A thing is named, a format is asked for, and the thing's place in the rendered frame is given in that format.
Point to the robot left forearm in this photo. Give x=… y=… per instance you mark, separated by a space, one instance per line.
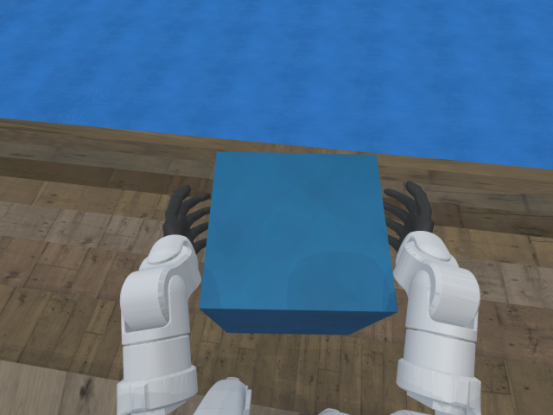
x=158 y=375

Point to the right robot hand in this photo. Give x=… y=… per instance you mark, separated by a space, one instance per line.
x=418 y=218

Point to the carton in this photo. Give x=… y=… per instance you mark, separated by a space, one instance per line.
x=297 y=244

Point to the left robot hand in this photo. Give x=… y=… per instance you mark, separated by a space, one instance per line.
x=178 y=223

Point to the robot right forearm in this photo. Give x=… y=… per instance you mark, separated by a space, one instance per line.
x=443 y=304

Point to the left robot thigh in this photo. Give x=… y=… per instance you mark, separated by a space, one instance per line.
x=226 y=397

